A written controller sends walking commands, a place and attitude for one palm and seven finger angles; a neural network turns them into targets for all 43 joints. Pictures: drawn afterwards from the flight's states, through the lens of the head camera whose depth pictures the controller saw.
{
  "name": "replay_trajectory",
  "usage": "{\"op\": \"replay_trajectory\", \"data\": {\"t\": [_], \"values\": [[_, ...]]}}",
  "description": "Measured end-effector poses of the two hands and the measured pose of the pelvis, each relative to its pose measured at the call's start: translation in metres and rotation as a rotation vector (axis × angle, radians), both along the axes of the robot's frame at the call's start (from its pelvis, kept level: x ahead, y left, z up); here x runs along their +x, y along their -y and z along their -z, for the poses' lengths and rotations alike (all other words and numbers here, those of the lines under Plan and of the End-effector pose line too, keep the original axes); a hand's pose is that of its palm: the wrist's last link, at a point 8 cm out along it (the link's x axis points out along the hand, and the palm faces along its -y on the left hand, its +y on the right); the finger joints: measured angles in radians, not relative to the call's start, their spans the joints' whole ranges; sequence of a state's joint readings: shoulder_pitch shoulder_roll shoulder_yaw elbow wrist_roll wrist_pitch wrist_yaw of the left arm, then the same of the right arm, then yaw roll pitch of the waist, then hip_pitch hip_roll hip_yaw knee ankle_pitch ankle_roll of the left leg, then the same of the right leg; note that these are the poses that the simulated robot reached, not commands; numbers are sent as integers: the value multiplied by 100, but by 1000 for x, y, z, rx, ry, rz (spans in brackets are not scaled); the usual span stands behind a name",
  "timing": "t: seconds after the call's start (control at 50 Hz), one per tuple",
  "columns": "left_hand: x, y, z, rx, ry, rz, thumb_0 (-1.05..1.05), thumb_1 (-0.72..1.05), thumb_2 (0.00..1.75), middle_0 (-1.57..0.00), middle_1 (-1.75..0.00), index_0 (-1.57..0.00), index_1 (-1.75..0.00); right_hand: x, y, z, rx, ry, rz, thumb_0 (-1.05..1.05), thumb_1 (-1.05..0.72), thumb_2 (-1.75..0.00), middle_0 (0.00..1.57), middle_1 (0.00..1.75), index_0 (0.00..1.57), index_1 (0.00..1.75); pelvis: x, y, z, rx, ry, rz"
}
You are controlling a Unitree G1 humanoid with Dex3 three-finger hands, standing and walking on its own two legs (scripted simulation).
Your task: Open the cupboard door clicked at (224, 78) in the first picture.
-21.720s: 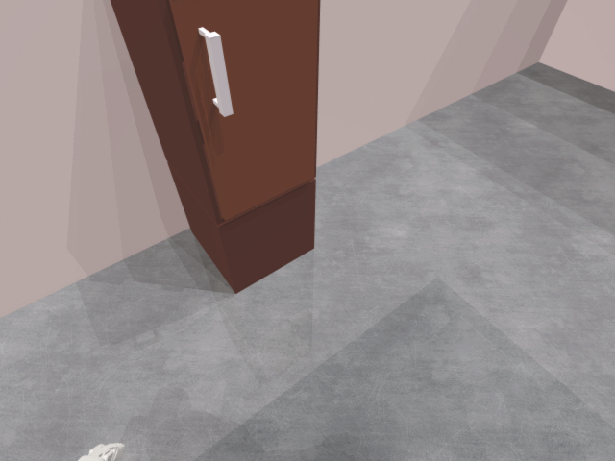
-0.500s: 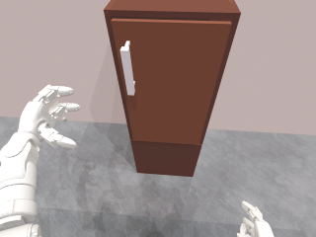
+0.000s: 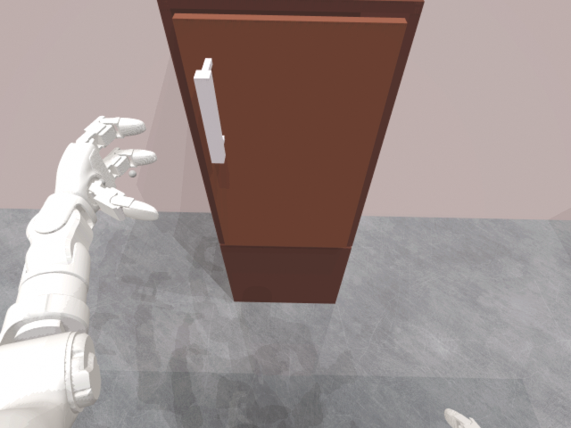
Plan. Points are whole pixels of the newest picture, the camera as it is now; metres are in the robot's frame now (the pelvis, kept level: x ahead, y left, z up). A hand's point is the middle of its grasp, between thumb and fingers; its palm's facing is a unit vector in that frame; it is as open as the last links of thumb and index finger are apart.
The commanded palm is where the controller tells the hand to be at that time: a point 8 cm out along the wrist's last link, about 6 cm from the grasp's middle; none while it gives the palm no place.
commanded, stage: move the hooked fingers beside the handle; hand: left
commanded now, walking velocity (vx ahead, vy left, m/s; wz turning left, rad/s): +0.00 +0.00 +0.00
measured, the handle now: (213, 113) +0.58 +0.12 +0.12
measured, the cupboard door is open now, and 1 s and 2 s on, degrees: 0 0 0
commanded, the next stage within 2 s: slide the fingers in behind the handle in 1.52 s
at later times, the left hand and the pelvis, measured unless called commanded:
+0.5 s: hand (163, 139) +0.50 +0.19 +0.13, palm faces -0.03 -1.00 +0.00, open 14.0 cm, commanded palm +0.49 +0.24 +0.13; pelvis +0.00 +0.01 -0.01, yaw -1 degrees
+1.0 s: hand (173, 129) +0.55 +0.19 +0.11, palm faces -0.02 -1.00 +0.01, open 14.0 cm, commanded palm +0.52 +0.24 +0.12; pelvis +0.02 +0.01 -0.01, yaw -3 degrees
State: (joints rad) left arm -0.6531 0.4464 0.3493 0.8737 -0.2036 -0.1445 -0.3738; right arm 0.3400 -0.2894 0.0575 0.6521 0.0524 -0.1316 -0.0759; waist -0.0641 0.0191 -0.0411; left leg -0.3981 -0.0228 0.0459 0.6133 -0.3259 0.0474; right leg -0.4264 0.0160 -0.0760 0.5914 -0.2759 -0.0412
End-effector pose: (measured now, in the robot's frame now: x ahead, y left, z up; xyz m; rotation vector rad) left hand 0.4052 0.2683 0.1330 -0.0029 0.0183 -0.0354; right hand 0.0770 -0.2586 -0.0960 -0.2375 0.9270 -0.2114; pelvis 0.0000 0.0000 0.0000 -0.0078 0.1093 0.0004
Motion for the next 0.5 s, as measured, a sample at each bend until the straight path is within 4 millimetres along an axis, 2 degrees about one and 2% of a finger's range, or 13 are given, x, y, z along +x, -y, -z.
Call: {"op": "replay_trajectory", "data": {"t": [0.14, 0.5], "values": [[19, 1, 5, 16, -12, -13, -1, -50, 30, -30, -120, -30, -120, -20, 1, 5, 2, -74, 33, 1, -91, -90, 21, 30, 20, 30, 0, -2, 2, -3, -24, 5], [80, 24, 6, 2, -19, -1, -1, -50, 30, -30, -120, -30, -120, -78, 1, 12, -13, -281, 114, 1, -91, -90, 21, 30, 20, 30, 3, -7, 8, -12, -106, 12]]}}
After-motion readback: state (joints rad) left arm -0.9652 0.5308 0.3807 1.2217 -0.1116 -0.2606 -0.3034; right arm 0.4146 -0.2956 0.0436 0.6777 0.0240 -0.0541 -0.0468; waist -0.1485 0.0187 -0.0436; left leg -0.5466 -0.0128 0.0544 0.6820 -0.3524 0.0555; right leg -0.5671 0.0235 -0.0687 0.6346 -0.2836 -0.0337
